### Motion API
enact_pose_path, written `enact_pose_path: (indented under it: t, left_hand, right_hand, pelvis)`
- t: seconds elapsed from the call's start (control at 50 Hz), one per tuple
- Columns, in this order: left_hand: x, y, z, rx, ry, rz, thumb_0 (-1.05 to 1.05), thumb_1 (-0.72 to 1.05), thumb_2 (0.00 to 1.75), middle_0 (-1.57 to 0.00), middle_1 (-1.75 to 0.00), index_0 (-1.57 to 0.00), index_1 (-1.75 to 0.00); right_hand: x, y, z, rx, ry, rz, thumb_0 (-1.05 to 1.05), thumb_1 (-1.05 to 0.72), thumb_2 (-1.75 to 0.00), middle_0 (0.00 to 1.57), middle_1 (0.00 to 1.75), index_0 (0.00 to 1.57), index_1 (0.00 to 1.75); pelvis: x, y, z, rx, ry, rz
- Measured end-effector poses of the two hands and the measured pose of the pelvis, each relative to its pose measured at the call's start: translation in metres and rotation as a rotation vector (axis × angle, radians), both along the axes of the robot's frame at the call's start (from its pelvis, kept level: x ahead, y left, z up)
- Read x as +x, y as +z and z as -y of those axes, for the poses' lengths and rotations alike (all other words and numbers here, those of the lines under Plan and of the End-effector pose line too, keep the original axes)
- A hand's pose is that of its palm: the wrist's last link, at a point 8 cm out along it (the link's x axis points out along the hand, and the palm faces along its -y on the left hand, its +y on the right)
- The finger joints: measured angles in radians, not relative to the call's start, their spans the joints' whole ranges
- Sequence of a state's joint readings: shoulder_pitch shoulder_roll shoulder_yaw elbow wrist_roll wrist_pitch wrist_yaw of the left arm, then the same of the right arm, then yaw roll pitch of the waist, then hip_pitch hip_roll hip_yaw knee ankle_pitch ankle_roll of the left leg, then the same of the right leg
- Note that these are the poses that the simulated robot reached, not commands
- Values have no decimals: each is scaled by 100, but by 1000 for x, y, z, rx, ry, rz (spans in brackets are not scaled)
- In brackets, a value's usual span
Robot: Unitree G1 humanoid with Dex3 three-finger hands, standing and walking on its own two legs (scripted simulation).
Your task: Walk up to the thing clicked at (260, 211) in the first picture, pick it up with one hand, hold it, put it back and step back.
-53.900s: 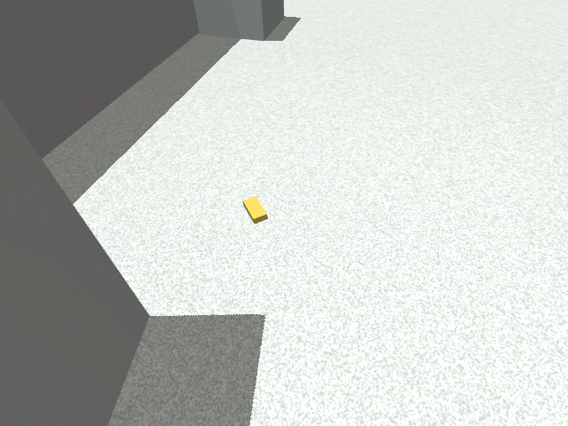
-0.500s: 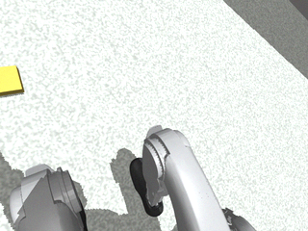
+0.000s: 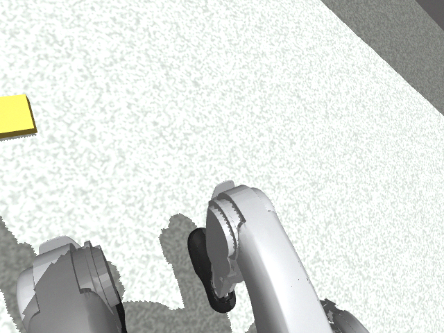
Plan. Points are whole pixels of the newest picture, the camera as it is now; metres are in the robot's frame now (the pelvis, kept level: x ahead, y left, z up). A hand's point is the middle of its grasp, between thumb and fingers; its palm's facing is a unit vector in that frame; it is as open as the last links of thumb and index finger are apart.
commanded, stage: approach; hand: left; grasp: from above
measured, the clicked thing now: out of the picture +0.54 +0.29 -0.31
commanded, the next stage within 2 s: close in in 0.66 s
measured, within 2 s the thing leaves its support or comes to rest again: neither
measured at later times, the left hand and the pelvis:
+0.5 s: hand out of the picture +0.54 +0.28 -0.18, palm faces -0.46 -0.04 -0.89, open 13.0 cm; pelvis +0.00 +0.00 +0.00, yaw +0 degrees
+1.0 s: hand out of the picture +0.53 +0.30 -0.20, palm faces -0.49 -0.06 -0.87, open 12.2 cm; pelvis +0.00 +0.00 +0.00, yaw -1 degrees
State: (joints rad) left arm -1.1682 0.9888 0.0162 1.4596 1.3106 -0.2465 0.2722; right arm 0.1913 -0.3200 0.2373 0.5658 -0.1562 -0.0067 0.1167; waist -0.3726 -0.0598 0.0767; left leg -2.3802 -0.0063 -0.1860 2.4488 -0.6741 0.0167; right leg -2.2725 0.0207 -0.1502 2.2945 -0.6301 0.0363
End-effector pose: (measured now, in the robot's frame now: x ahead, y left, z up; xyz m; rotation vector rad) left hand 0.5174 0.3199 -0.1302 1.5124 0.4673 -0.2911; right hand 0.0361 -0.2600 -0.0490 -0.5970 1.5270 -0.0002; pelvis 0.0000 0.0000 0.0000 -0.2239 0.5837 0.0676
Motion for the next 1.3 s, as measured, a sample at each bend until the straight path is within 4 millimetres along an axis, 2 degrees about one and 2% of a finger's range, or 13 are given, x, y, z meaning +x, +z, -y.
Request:
enact_pose_path:
  t: [0.12,0.3,0.4,0.62,0.86,1.04,1.3]
  left_hand:
    - [5,0,8,-7,-3,-8,0,-38,88,-25,-84,-23,-85]
    - [31,7,40,-17,-43,48,0,-36,87,-26,-85,-25,-86]
    - [37,12,48,9,-13,54,0,-35,86,-27,-84,-26,-85]
    - [19,1,32,8,36,-50,1,-31,82,-28,-83,-29,-83]
    - [22,-1,18,-6,0,3,0,-26,80,-32,-83,-32,-82]
    - [17,-17,26,-18,-11,-36,0,-22,78,-35,-79,-35,-78]
    - [12,-46,38,-27,-15,-16,0,-25,78,-33,-74,-33,-75]
  right_hand:
    - [-4,1,-1,4,-1,-9,0,-91,-89,21,30,20,30]
    - [-16,5,0,-9,-30,-16,0,-91,-89,21,30,20,30]
    - [-24,4,-2,3,-71,-12,0,-91,-89,21,30,20,30]
    - [-26,-4,-3,21,-58,-26,0,-91,-89,21,30,20,30]
    - [-10,5,2,-28,2,-38,0,-91,-89,21,30,20,30]
    - [-8,10,0,-27,19,-27,-1,-91,-89,21,30,20,30]
    - [-25,9,-8,-10,20,-50,0,-91,-89,21,30,20,30]
  pelvis:
    - [0,0,1,5,1,-1]
    - [0,-1,3,8,-5,-9]
    - [1,1,3,12,-11,-20]
    - [-4,0,4,17,-12,6]
    - [-1,-1,2,-1,-4,3]
    - [-2,1,0,-9,-7,12]
    - [-2,-5,1,-9,-20,29]
